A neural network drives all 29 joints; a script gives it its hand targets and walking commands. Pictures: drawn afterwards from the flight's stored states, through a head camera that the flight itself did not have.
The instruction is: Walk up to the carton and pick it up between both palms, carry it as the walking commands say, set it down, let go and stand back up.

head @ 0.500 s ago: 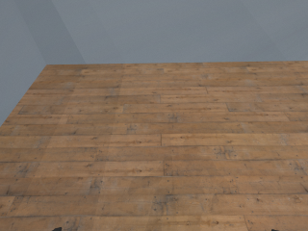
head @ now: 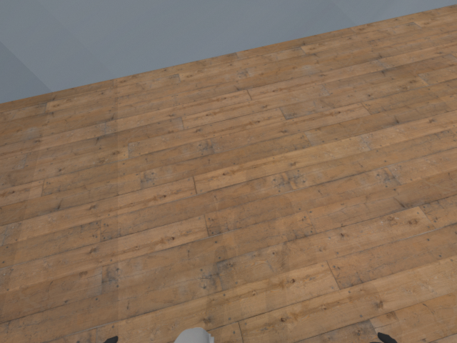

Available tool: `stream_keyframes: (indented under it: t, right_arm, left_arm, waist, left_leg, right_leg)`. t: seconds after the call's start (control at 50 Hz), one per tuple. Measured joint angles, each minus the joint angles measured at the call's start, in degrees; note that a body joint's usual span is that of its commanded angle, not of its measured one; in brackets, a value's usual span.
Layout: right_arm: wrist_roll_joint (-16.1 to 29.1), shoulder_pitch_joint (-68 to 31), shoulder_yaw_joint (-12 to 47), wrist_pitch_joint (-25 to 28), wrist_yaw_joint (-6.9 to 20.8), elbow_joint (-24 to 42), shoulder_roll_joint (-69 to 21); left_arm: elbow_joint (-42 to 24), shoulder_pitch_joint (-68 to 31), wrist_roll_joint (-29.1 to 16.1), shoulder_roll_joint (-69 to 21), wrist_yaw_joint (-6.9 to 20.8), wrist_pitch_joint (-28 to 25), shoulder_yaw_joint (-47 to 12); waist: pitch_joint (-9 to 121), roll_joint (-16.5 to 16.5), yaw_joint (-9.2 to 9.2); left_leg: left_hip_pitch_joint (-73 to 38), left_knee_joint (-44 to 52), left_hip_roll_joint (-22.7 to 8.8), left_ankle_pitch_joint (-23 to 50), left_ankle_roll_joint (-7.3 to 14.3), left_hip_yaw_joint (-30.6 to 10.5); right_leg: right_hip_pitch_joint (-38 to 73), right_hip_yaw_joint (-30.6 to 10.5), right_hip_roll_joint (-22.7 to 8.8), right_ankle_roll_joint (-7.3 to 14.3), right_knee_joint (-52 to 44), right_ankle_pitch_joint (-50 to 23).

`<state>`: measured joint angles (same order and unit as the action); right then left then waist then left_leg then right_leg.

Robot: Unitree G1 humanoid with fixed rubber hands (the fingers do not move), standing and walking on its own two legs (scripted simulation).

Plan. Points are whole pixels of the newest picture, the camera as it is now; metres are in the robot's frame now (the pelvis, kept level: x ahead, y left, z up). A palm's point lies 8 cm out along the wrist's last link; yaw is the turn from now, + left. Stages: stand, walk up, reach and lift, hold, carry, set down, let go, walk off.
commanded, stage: walk up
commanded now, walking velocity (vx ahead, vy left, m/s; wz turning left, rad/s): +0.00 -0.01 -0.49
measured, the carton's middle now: out of the picture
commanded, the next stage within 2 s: none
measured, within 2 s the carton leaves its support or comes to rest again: neither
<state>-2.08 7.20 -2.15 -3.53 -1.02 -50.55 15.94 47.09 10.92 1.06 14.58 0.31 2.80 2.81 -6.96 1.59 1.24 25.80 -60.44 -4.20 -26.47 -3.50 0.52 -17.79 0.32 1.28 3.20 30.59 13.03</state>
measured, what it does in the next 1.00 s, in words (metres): steps on the spot, turning right: left foot, then right foot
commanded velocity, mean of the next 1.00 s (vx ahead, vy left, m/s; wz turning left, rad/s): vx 0.00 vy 0.00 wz -0.49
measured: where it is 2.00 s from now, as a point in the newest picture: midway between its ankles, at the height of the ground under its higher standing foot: outside the picture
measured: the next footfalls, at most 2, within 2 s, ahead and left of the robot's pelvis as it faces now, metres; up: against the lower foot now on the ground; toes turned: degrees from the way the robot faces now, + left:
left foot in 0.32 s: +0.05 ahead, +0.14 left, +0.00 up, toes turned -8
right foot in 0.72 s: -0.03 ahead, -0.12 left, +0.00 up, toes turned -29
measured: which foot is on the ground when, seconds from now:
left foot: up 0.00-0.30, down 0.32-0.72, up 0.74-1.00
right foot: down 0.00-0.32, up 0.34-0.70, down 0.72-1.00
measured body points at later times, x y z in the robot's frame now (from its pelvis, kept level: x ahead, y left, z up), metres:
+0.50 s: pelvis +0.00 +0.04 +0.01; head +0.04 +0.06 +0.45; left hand +0.18 +0.28 -0.13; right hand +0.00 -0.25 -0.11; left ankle +0.01 +0.14 -0.74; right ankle -0.04 -0.10 -0.66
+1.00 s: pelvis -0.02 +0.00 +0.01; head +0.00 -0.04 +0.45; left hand +0.22 +0.18 -0.10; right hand -0.05 -0.29 -0.13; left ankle +0.06 +0.13 -0.68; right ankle -0.06 -0.10 -0.74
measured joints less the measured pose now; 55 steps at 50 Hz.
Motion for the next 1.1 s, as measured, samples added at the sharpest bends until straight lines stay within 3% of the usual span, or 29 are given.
stream_keyframes:
  t: [0.2,0.3,0.34,0.38,0.44,0.5,0.66,0.72,0.76,0.8,0.88,1.0,1.1]
  right_arm:
    - [0.98,-1.26,0.14,0.19,-0.27,0.29,0.14]
    - [1.73,-0.28,0.15,1.76,-1.1,0.98,-0.15]
    - [1.13,1.03,0.12,2.4,-1.5,0.76,-0.42]
    - [0.59,2.59,0.36,2.35,-1.3,0.56,-0.5]
    - [0.6,4.3,0.47,2.44,-1.12,0.51,-0.75]
    - [0.61,5.3,0.26,2.96,-0.95,0.87,-1.22]
    - [-0.27,7.37,-0.6,2.43,-0.04,2.16,-0.63]
    - [-0.41,8.37,-1.16,1.97,0.41,2.59,0.62]
    - [0.22,8.37,-1.64,1.34,0.69,2.72,1.73]
    - [0.71,7.93,-1.74,0.45,0.67,3.29,1.92]
    - [0.39,6.07,-1.31,-0.01,0.77,4.94,1.47]
    - [0.55,1.87,-0.68,-0.27,1.15,6.77,0.72]
    - [1.26,-0.7,-0.29,0.61,0.72,7.59,0.1]
  left_arm:
    - [-1.22,1.35,0.45,1.99,0.04,-0.22,1.12]
    - [-1.02,0.95,0.14,3.14,0.18,0.14,1.32]
    - [-0.91,0.63,0.26,3.62,0.1,0.19,1.26]
    - [-0.81,-0.09,0.7,3.47,0.13,0.57,1.25]
    - [-0.64,-0.77,1.11,3.46,1.11,1.11,1.02]
    - [-0.29,-1.17,1.09,3.53,1.83,1.62,0.78]
    - [-1.59,-4.44,0.22,2.32,2.3,1.89,0.1]
    - [-2.41,-5.81,-0.01,2.05,2.17,0.73,0.33]
    - [-2.4,-6.54,0.07,1.24,1.72,-0.34,0.51]
    - [-2.3,-5.93,-0.32,0.85,0.97,-0.64,0.62]
    - [-2.03,-4.2,0.11,0.61,-0.23,-0.27,0.91]
    - [-2.44,-1.51,1.09,0.66,0.11,-0.26,0.99]
    - [-1.3,0.2,0.97,1.13,0.27,0.24,1.03]
  waist:
    - [1.45,-1.96,0.82]
    - [2.67,-2.92,0.15]
    - [3.02,-3.66,-0.57]
    - [2.86,-4.01,-0.87]
    - [2.6,-4.09,-1.45]
    - [2.33,-3.89,-1.86]
    - [1.56,-2.13,-2.97]
    - [1.64,-1.17,-3.32]
    - [1.12,0.98,-3.69]
    - [1.22,1.49,-3.86]
    - [1.46,1.1,-2.66]
    - [1.88,-0.69,-0.56]
    - [3.21,-1.99,-0.15]
  left_leg:
    - [-5.78,14.58,2.7,1.1,0.13,-0.22]
    - [-12.81,31.08,4.18,6.39,1.05,1.55]
    - [-13.7,33.98,4.15,12.57,3.31,2.42]
    - [-13.84,32.98,3.62,11.69,4.62,3.6]
    - [-15.44,34.25,2.38,11.0,4.87,5.28]
    - [-16.6,34.88,0.98,10.95,4.62,7.17]
    - [-15.85,31.24,-2.45,8.42,2.9,12.74]
    - [-13.92,26.88,-4.02,6.24,1.42,14.42]
    - [-10.08,18.52,-4.83,1.1,0.3,11.09]
    - [-5.82,8.94,-3.1,-3.66,-0.72,7.01]
    - [-1.25,2.53,-0.92,-1.02,-1.34,4.07]
    - [-0.69,8.47,1.01,1.6,-0.92,2.59]
    - [-6.23,22.73,3.1,4.89,0.06,1.78]
  right_leg:
    - [2.47,-6.16,2.52,-0.1,-6.85,-4.82]
    - [0.58,-8.8,3.87,-1.69,-5.16,-4.87]
    - [-2.59,-8.5,4.11,-2.97,1.73,1.78]
    - [-6.73,-5.57,3.22,-4.67,13.38,9.73]
    - [-10.53,-2.5,0.82,-6.01,26.79,10.58]
    - [-10.4,-1.17,-1.76,-7.05,29.91,10.09]
    - [-2.93,0.73,-4.28,-6.04,14.81,12.47]
    - [1.91,2.45,-3.79,-4.52,3.14,5.49]
    - [1.15,2.88,-2.47,-2.96,3.66,2.99]
    - [1.14,2.37,-2.19,-2.13,3.62,4.26]
    - [2.72,0.47,-2.01,-1.84,-0.24,2.47]
    - [3.21,-2.87,-1.54,-1.93,-3.2,0.02]
    - [2.19,-5.48,-0.48,-3.12,-3.37,-0.7]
